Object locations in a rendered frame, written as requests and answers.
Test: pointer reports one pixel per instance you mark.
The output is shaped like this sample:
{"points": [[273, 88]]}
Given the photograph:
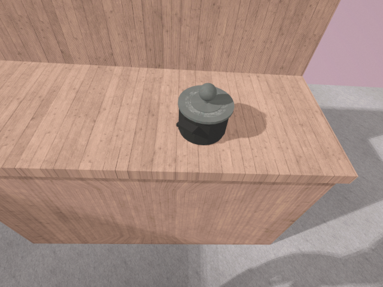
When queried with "table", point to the table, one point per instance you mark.
{"points": [[90, 151]]}

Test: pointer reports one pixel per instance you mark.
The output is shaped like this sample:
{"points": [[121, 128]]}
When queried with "knob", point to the knob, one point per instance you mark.
{"points": [[207, 92]]}

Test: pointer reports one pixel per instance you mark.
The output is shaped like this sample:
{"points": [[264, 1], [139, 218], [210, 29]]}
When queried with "lid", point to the lid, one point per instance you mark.
{"points": [[215, 111]]}

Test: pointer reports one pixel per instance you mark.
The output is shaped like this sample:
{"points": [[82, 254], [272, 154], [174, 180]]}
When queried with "pot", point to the pot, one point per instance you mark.
{"points": [[200, 134]]}

